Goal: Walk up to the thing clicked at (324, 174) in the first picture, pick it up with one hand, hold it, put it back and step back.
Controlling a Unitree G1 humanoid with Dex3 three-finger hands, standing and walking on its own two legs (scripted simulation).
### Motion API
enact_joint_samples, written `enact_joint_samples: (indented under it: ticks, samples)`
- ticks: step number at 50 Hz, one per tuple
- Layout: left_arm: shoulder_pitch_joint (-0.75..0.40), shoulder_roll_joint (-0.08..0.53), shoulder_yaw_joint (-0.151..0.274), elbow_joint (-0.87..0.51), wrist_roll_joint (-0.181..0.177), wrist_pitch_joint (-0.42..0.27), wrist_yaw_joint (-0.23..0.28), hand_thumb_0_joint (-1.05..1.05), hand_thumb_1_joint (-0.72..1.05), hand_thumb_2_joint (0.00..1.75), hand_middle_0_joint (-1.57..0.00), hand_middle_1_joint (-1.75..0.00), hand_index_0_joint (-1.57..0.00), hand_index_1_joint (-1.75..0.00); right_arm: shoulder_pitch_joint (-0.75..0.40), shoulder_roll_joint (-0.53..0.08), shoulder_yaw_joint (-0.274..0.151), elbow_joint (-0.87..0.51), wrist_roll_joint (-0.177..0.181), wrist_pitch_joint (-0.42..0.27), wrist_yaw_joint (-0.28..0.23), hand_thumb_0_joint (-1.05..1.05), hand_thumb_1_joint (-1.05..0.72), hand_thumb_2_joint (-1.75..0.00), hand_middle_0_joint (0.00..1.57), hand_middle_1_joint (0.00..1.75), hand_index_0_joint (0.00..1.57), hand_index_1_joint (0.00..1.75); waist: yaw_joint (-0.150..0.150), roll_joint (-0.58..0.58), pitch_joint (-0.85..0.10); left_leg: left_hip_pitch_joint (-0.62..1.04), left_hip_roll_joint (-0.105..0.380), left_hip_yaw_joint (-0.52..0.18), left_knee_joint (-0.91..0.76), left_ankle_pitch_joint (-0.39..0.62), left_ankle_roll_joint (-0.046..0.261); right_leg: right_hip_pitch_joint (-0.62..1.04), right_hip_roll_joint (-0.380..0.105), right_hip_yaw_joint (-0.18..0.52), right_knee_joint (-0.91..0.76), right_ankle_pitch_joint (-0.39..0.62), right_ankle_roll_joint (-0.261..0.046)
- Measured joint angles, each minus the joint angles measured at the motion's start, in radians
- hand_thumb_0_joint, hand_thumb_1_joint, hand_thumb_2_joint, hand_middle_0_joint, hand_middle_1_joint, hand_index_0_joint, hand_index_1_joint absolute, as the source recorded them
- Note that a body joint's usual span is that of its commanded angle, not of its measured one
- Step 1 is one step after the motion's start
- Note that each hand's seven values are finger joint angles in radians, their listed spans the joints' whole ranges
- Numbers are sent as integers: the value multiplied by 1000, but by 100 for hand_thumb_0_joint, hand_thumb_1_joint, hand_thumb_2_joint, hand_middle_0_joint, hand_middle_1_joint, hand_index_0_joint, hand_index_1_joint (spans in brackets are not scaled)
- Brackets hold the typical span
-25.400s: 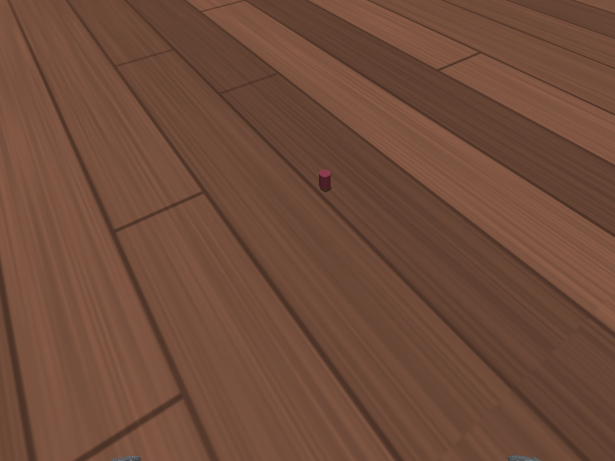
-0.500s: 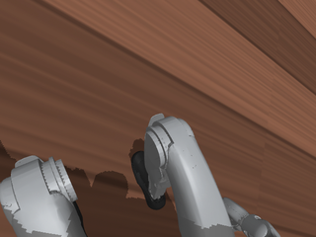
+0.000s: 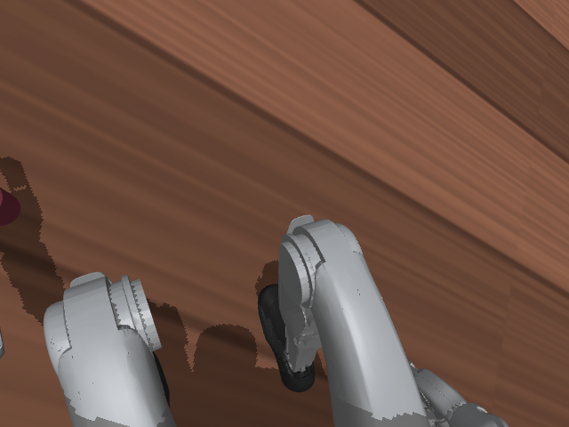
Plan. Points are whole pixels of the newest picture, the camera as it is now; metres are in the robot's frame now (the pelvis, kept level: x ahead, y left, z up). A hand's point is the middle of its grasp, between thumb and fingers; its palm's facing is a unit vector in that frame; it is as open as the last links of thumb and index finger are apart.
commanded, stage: withdraw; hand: left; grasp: from above
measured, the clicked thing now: out of the picture +0.43 +0.32 -0.26
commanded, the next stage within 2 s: home in 0.62 s
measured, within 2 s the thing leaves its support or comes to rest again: neither
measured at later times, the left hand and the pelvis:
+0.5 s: hand out of the picture +0.39 +0.33 -0.06, palm faces -0.51 -0.11 -0.85, open 13.7 cm; pelvis -0.02 -0.01 +0.07, yaw +7 degrees
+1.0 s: hand out of the picture +0.42 +0.34 -0.09, palm faces -0.35 -0.18 -0.92, open 12.2 cm; pelvis -0.01 +0.00 +0.05, yaw +6 degrees
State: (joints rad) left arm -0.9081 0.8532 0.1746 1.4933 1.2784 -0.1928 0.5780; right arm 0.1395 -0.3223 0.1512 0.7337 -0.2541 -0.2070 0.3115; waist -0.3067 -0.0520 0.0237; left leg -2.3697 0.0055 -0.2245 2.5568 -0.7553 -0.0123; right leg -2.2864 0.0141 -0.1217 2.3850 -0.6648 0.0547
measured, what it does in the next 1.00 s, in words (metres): rises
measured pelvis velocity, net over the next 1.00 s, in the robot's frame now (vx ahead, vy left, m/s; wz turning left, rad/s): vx -0.01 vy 0.00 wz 0.10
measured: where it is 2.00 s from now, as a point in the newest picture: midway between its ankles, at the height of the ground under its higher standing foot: (228, 390)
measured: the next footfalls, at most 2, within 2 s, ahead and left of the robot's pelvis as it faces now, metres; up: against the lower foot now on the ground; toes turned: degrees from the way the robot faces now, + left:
none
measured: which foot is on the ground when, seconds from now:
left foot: down 0.00-1.00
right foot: down 0.00-1.00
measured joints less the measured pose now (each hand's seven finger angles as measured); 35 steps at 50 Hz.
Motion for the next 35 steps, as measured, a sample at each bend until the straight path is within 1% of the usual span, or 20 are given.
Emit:
enact_joint_samples:
  ticks: [3, 7, 10, 13, 15, 17, 19, 21, 23, 27, 29, 32, 35]
  samples:
    - [30, -64, -42, -110, -39, 37, -60, 0, -53, 102, -9, -104, -9, -103, 7, 13, -47, 18, 46, 39, -2, 0, -92, -90, 20, 30, 20, 30, 38, 32, -57, 6, -1, 25, -37, 3, 3, 2, -9, 18, -20, -9, -3]
    - [38, -122, -98, -198, -84, 80, -176, 0, -54, 104, -10, -104, -8, -104, 0, 25, -97, 11, 101, 95, -17, 0, -92, -90, 20, 30, 20, 30, 80, 64, -101, 47, 0, 63, -107, 18, 7, 32, -19, 45, -63, -10, -5]
    - [36, -149, -134, -242, -110, 89, -265, 0, -54, 104, -11, -104, -9, -105, -7, 28, -120, -6, 132, 132, -42, 0, -92, -91, 20, 30, 20, 30, 106, 82, -122, 90, 2, 85, -166, 32, 9, 67, -25, 60, -106, -3, -7]
    - [22, -161, -159, -241, -130, 79, -336, 0, -54, 105, -12, -104, -9, -105, -13, 27, -127, -28, 152, 159, -76, 0, -92, -91, 20, 30, 20, 30, 120, 90, -135, 135, 3, 100, -221, 48, 9, 103, -28, 70, -149, 8, -11]
    - [10, -159, -169, -229, -137, 64, -375, 0, -53, 105, -12, -104, -10, -105, -16, 24, -124, -44, 159, 171, -102, 0, -92, -91, 20, 30, 20, 30, 122, 91, -132, 161, 3, 105, -251, 59, 9, 127, -30, 72, -173, 16, -14]
    - [3, -154, -173, -221, -140, 44, -405, 0, -53, 104, -13, -103, -10, -105, -17, 19, -119, -57, 163, 178, -128, 0, -92, -91, 20, 30, 20, 30, 121, 88, -125, 181, 2, 108, -274, 71, 8, 146, -32, 73, -192, 26, -16]
    - [-4, -149, -176, -212, -138, 18, -422, 0, -52, 104, -13, -103, -11, -105, -13, 13, -114, -65, 165, 184, -150, 0, -92, -91, 20, 30, 20, 30, 120, 82, -121, 192, 1, 110, -289, 82, 6, 155, -33, 74, -205, 34, -19]
    - [-12, -143, -180, -193, -130, -10, -422, 0, -51, 103, -14, -102, -12, -104, -6, 5, -107, -66, 164, 188, -168, 0, -92, -91, 20, 30, 20, 30, 117, 74, -119, 193, -1, 110, -295, 90, 5, 157, -35, 73, -210, 41, -22]
    - [-20, -135, -183, -169, -115, -38, -408, 0, -50, 102, -15, -101, -13, -103, 1, -1, -102, -62, 163, 190, -182, 0, -92, -91, 20, 30, 20, 30, 113, 65, -118, 186, -2, 109, -294, 97, 4, 151, -35, 73, -209, 46, -24]
    - [-41, -117, -192, -97, -72, -82, -353, 0, -49, 101, -16, -100, -14, -101, 11, -7, -88, -47, 149, 191, -197, 0, -92, -91, 20, 30, 20, 30, 98, 47, -106, 160, -4, 107, -271, 104, 4, 128, -34, 73, -188, 53, -25]
    - [-55, -108, -190, -58, -47, -99, -321, 0, -48, 100, -16, -99, -14, -101, 15, -8, -80, -40, 139, 189, -200, 0, -92, -90, 20, 30, 20, 30, 87, 40, -96, 141, -6, 105, -251, 105, 5, 111, -34, 72, -171, 54, -23]
    - [-79, -91, -171, -7, -4, -120, -266, 0, -47, 99, -16, -98, -15, -99, 22, -3, -67, -30, 121, 182, -199, 0, -92, -90, 20, 30, 20, 30, 69, 30, -80, 105, -9, 99, -214, 106, 7, 82, -33, 69, -140, 54, -20]
    - [-101, -67, -132, 28, 39, -125, -206, 0, -46, 98, -17, -98, -16, -98, 27, 10, -57, -20, 101, 171, -196, 0, -92, -90, 20, 30, 20, 30, 49, 21, -61, 72, -13, 91, -176, 104, 8, 54, -32, 65, -108, 53, -17]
